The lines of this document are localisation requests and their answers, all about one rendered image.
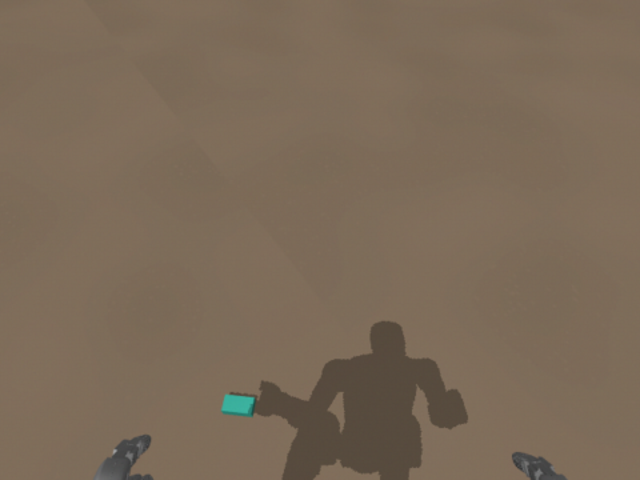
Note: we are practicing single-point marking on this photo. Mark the right robot hand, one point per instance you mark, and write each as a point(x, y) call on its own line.
point(536, 468)

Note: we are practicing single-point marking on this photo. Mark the small box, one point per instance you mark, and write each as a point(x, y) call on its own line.
point(238, 405)

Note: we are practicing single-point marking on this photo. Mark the left robot hand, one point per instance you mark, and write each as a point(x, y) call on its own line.
point(124, 457)

